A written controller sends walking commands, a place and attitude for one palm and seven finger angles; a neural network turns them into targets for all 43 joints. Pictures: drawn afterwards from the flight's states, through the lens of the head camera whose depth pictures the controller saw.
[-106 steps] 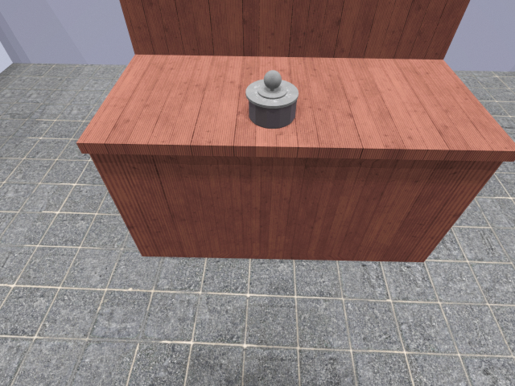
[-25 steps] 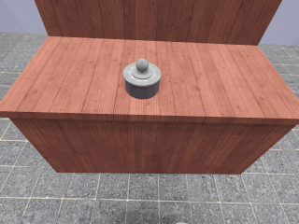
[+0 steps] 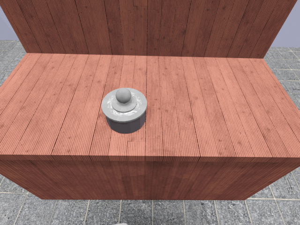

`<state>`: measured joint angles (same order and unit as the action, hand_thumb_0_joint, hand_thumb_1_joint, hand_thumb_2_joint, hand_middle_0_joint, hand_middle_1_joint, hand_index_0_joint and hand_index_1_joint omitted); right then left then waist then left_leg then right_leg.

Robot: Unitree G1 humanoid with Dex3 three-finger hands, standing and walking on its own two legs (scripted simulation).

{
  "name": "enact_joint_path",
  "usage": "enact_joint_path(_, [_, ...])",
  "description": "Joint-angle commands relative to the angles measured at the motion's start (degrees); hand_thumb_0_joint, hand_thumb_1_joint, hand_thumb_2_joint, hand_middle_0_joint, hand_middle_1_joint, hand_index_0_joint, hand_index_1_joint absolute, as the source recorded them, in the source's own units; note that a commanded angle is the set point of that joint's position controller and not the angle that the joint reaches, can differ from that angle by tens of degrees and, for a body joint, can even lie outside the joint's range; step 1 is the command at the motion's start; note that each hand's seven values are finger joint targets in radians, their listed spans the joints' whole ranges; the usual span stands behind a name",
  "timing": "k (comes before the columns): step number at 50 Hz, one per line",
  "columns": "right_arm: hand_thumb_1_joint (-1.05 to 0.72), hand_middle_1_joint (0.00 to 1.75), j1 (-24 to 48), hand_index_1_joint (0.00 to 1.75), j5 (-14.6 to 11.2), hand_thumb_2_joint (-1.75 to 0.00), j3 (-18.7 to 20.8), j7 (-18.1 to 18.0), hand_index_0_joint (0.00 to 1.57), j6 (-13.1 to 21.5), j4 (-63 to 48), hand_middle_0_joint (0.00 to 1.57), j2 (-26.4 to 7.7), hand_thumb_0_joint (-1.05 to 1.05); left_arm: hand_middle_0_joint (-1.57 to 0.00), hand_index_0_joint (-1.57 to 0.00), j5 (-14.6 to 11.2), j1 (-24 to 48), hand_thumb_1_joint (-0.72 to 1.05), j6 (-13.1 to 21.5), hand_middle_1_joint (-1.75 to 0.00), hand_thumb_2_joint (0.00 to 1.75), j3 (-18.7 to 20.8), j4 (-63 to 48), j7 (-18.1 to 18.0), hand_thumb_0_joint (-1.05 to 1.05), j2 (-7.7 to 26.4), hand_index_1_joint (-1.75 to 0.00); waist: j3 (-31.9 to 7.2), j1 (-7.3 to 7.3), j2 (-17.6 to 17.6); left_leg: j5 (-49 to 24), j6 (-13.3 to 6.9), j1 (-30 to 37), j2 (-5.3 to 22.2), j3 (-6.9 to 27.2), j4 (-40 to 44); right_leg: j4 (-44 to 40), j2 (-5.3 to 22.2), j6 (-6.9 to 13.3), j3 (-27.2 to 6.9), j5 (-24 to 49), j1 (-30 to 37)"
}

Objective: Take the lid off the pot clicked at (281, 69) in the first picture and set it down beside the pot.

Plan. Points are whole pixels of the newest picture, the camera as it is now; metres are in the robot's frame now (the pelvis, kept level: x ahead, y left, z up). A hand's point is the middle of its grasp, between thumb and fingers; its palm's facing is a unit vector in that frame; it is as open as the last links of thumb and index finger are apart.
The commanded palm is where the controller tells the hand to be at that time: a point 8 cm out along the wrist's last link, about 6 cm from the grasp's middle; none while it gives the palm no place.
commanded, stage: come to a stop and stand still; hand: left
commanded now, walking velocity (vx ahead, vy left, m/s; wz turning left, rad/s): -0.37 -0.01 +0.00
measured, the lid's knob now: (123, 95) +0.50 +0.13 +0.03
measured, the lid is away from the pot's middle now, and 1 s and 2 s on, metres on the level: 0.00 0.00 0.00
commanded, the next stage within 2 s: look again from close up in 0.84 s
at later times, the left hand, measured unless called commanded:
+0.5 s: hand out of the picture +0.03 +0.16 -0.16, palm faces +0.01 -0.96 -0.29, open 7.4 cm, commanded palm none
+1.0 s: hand out of the picture -0.03 +0.13 -0.17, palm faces +0.01 -0.98 -0.20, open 7.4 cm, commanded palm none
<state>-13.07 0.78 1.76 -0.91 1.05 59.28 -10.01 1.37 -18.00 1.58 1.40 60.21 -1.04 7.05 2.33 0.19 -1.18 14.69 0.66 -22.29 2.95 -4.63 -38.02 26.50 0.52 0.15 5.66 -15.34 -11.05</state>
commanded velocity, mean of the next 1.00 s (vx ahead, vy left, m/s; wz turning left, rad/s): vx -0.05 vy -0.01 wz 0.00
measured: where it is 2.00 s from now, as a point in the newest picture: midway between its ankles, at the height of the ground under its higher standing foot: outside the picture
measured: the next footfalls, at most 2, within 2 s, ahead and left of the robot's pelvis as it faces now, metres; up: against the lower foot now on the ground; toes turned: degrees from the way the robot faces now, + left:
left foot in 0.02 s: +0.05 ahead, +0.09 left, +0.00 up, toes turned +0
right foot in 0.36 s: +0.03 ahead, -0.16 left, +0.00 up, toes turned -1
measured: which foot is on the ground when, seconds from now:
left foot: up 0.00-0.00, down 0.02-1.00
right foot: down 0.00-0.04, up 0.06-0.34, down 0.36-1.00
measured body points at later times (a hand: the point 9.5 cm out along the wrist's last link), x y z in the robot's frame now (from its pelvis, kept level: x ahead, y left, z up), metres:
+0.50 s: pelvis +0.00 -0.04 +0.00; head +0.01 -0.06 +0.45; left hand +0.03 +0.21 -0.14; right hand +0.07 -0.28 -0.16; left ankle +0.03 +0.09 -0.72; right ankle -0.01 -0.16 -0.74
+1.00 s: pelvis -0.02 -0.04 +0.00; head -0.01 -0.04 +0.45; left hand -0.03 +0.18 -0.16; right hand -0.05 -0.25 -0.16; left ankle +0.01 +0.09 -0.74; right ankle -0.01 -0.16 -0.74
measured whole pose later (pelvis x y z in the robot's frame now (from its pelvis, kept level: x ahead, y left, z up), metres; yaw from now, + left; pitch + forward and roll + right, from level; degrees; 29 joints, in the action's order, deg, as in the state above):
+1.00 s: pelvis -0.02 -0.04 +0.00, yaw +0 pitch -1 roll -1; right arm -18.1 0.8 0.1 -0.6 -1.1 64.4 -8.1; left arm 1.1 -17.7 0.9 -0.1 64.1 -2.1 8.2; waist 1.6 -0.5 -1.7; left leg 13.3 0.9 -15.0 2.3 0.2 -29.2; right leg 25.7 -1.0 0.3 1.0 -13.2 -11.5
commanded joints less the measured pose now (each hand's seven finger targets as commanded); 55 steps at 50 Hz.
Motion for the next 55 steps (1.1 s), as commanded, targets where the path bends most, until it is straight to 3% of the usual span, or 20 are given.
enact_joint_path(1, [-0.90, 0.30, -5.5, 0.30, -0.4, -0.90, 0.6, -1.0, 0.20, 0.9, -0.7, 0.20, -5.8, 0.00, -0.20, -0.20, -1.4, -3.4, 0.90, -0.6, -0.30, 0.90, 1.3, -2.3, -1.8, 0.00, 6.6, -0.30, -6.6, -0.07, -3.1, -46.6, -3.7, 18.2, 9.3, 9.2, 11.9, 2.2, 5.6, 0.1, -4.1, 15.2, -3.6])
enact_joint_path(4, [-0.90, 0.30, -4.5, 0.30, -0.5, -0.90, 1.1, -2.3, 0.20, -0.2, -0.6, 0.20, -8.4, 0.00, -0.20, -0.20, -1.1, -5.0, 0.90, -2.6, -0.30, 0.90, 1.4, -1.8, -2.5, 0.00, 7.9, -0.30, -5.4, -0.29, -15.9, -71.2, -10.7, 20.4, 16.3, 14.9, 14.8, 15.2, 1.8, -1.8, -3.8, -15.7, -7.3])
enact_joint_path(9, [-0.90, 0.30, 1.5, 0.30, 0.5, -0.90, 2.8, -2.4, 0.20, -2.1, -3.7, 0.20, -9.1, 0.00, -0.20, -0.20, -0.8, -1.1, 0.90, -3.5, -0.30, 0.90, 2.5, -2.9, -1.9, 0.00, 6.6, -0.30, -6.4, -0.34, -5.0, -55.1, -12.1, 19.9, 14.9, 10.8, 13.4, 27.5, 0.7, -1.5, -7.1, -16.7, -12.3])
enact_joint_path(14, [-0.90, 0.30, 4.8, 0.30, 0.8, -0.90, 3.3, -1.4, 0.20, -2.4, -5.1, 0.20, -9.0, 0.00, -0.20, -0.20, -0.6, -2.3, 0.90, -3.6, -0.30, 0.90, 2.5, -3.9, -1.6, 0.00, 6.0, -0.30, -7.8, 0.82, -8.1, -33.9, -9.9, 13.8, 13.3, 10.2, 14.8, 15.5, 1.4, -1.0, -5.9, -10.3, -5.3])
enact_joint_path(16, [-0.90, 0.30, 5.5, 0.30, 0.4, -0.90, 3.4, -0.9, 0.20, -2.7, -5.1, 0.20, -8.6, 0.00, -0.20, -0.20, -0.1, -5.1, 0.90, -3.1, -0.30, 0.90, 2.2, -3.0, -1.6, 0.00, 6.5, -0.30, -7.7, 2.12, -4.1, -18.6, -6.6, 9.5, 10.2, 8.7, 11.6, 2.2, 1.3, -1.3, -4.4, 1.4, 1.3])
enact_joint_path(17, [-0.90, 0.30, 4.2, 0.30, -0.1, -0.90, 3.2, -0.6, 0.20, -2.8, -5.0, 0.20, -6.7, 0.00, -0.20, -0.20, 0.3, -4.1, 0.90, -2.6, -0.30, 0.90, 2.0, -3.2, -1.7, 0.00, 8.2, -0.30, -6.0, 1.34, 1.7, -9.9, -3.9, 7.4, 6.2, 6.8, 8.0, -4.7, 3.3, -0.8, -7.6, 6.6, 1.8])
enact_joint_path(18, [-0.90, 0.30, 2.8, 0.30, -0.6, -0.90, 2.8, -0.3, 0.20, -3.0, -5.4, 0.20, -3.9, 0.00, -0.20, -0.20, 0.6, -0.9, 0.90, -2.0, -0.30, 0.90, 1.9, -4.2, -1.7, 0.00, 11.5, -0.30, -4.1, -0.74, 11.4, 2.2, -0.7, 3.9, 0.7, 2.9, 3.8, -7.7, 11.9, 2.8, -18.8, 9.7, -0.8])
enact_joint_path(19, [-0.90, 0.30, 2.2, 0.30, -0.4, -0.90, 2.6, 0.0, 0.20, -3.5, -5.6, 0.20, -3.0, 0.00, -0.20, -0.20, 0.5, 2.0, 0.90, -1.9, -0.30, 0.90, 1.8, -5.4, -1.4, 0.00, 14.7, -0.30, -2.1, -1.43, 12.9, 10.3, 0.6, 4.9, -2.2, 2.2, 1.5, -9.9, 17.9, 7.0, -21.9, 9.3, -6.1])
enact_joint_path(20, [-0.90, 0.30, 5.4, 0.30, 0.0, -0.90, 2.4, 0.0, 0.20, -3.9, -5.8, 0.20, -3.3, 0.00, -0.20, -0.20, 0.4, 2.5, 0.90, -1.6, -0.30, 0.90, 2.1, -5.8, -1.3, 0.00, 14.8, -0.30, -1.2, 0.14, 15.8, 13.1, 0.5, 5.1, -2.4, 3.5, -2.0, -11.1, 16.8, 8.7, -23.8, 11.1, -8.9])
enact_joint_path(24, [-0.90, 0.30, 1.2, 0.30, -0.4, -0.90, 1.7, -0.1, 0.20, -2.9, -1.9, 0.20, -3.7, 0.00, -0.20, -0.20, -0.2, 5.0, 0.90, -1.2, -0.30, 0.90, 1.3, -4.4, -1.2, 0.00, 13.3, -0.30, -2.4, -1.68, 12.0, 5.4, 0.6, 8.3, -2.2, 3.7, 1.7, -5.7, 11.6, 7.3, -15.6, 20.4, -4.3])
enact_joint_path(28, [-0.90, 0.30, 0.0, 0.30, -0.1, -0.90, 0.2, -0.5, 0.20, -1.6, 0.6, 0.20, -5.2, 0.00, -0.20, -0.20, -0.8, 4.0, 0.90, -1.5, -0.30, 0.90, 0.6, -3.2, -1.2, 0.00, 10.4, -0.30, 0.4, -0.43, 2.9, -10.0, -1.0, 12.4, 3.1, 9.2, 16.1, -5.1, 5.3, 1.3, -11.8, 6.4, -5.4])
enact_joint_path(29, [-0.90, 0.30, 0.5, 0.30, -0.1, -0.90, -0.1, -0.6, 0.20, -1.5, 0.8, 0.20, -5.6, 0.00, -0.20, -0.20, -0.8, 3.4, 0.90, -1.5, -0.30, 0.90, 0.6, -2.8, -1.0, 0.00, 10.2, -0.30, 1.6, 0.45, 5.4, -8.5, -1.1, 10.6, 3.7, 9.4, 16.6, -6.5, 4.4, 0.9, -11.2, 3.8, -4.0])
enact_joint_path(31, [-0.90, 0.30, 0.2, 0.30, -0.1, -0.90, -0.5, -0.5, 0.20, -1.0, 2.3, 0.20, -5.5, 0.00, -0.20, -0.20, -0.9, 2.6, 0.90, -1.7, -0.30, 0.90, 0.6, -1.2, -1.1, 0.00, 10.3, -0.30, 0.1, 0.82, -3.7, -7.1, -1.5, 8.8, 3.6, 10.6, 18.8, -5.8, 4.4, 0.6, -10.5, 3.2, -0.1])
enact_joint_path(45, [-0.90, 0.30, -7.3, 0.30, 0.0, -0.90, -0.8, -0.8, 0.20, -0.8, 5.2, 0.20, -3.4, 0.00, -0.20, -0.20, -0.9, -0.5, 0.90, -1.0, -0.30, 0.90, 0.3, 2.5, -0.8, 0.00, 7.9, -0.30, 2.0, -0.13, 2.0, -0.9, -1.2, 8.9, 1.6, 8.5, 18.4, -9.6, 4.9, 1.4, -11.3, -2.6, -3.1])
enact_joint_path(46, [-0.90, 0.30, -7.5, 0.30, 0.0, -0.90, -0.8, -0.8, 0.20, -0.7, 5.2, 0.20, -3.2, 0.00, -0.20, -0.20, -0.9, -0.9, 0.90, -0.9, -0.30, 0.90, 0.3, 2.7, -0.8, 0.00, 7.5, -0.30, 1.8, -0.13, 1.6, -1.6, -1.2, 9.4, 1.8, 8.5, 18.5, -9.3, 4.9, 1.4, -11.2, -1.8, -3.2])
enact_joint_path(47, [-0.90, 0.30, -0.3, 0.30, -0.3, -0.90, -0.8, -0.2, 0.20, 0.3, 0.9, 0.20, -4.8, 0.00, -0.20, -0.20, -0.1, -5.4, 0.90, 0.6, -0.30, 0.90, -0.6, 3.6, -3.0, 0.00, 8.2, -0.30, 5.5, 2.50, 0.4, -1.8, 0.7, 4.7, 1.2, 5.1, 6.4, -8.3, 8.1, 1.1, -13.1, 13.8, -4.0])
enact_joint_path(48, [-0.90, 0.30, -4.8, 0.30, -0.2, -0.90, -1.0, 0.2, 0.20, -0.5, -0.7, 0.20, -1.4, 0.00, -0.20, -0.20, -0.3, -2.2, 0.90, 1.0, -0.30, 0.90, -0.3, 0.8, -2.5, 0.00, 11.2, -0.30, 1.0, -1.62, 2.1, 4.8, 0.1, 6.9, -0.5, 5.4, 5.7, -10.8, 11.0, 3.4, -16.5, -2.4, -6.3])
enact_joint_path(49, [-0.90, 0.30, -7.3, 0.30, 0.4, -0.90, -0.7, 0.4, 0.20, -1.0, -0.5, 0.20, -2.1, 0.00, -0.20, -0.20, -0.4, 0.2, 0.90, 1.1, -0.30, 0.90, 0.5, -0.5, -1.8, 0.00, 12.6, -0.30, -4.7, -2.11, 2.0, 3.0, -0.2, 9.8, -1.2, 5.1, 5.1, -9.4, 11.1, 5.2, -15.6, -6.1, -5.2])
enact_joint_path(51, [-0.90, 0.30, -8.5, 0.30, 0.4, -0.90, -0.3, 0.4, 0.20, -0.8, -1.3, 0.20, -2.7, 0.00, -0.20, -0.20, -0.4, 0.8, 0.90, 0.5, -0.30, 0.90, 0.1, -1.7, -1.8, 0.00, 9.6, -0.30, 0.5, -2.69, 5.4, 3.0, -1.0, 8.0, -0.5, 6.2, 5.9, -7.8, 7.8, 4.1, -13.0, -15.5, -12.3])
enact_joint_path(55, [-0.90, 0.30, -7.9, 0.30, 0.3, -0.90, -0.5, 0.1, 0.20, 0.3, -2.9, 0.20, -4.0, 0.00, -0.20, -0.20, -0.2, -2.6, 0.90, -0.2, -0.30, 0.90, -0.5, -2.0, -1.6, 0.00, 6.7, -0.30, 3.8, -0.71, -3.5, 6.7, -3.3, 0.4, 2.9, 12.9, 15.5, 0.2, 2.5, 2.5, -8.1, -8.6, -8.1])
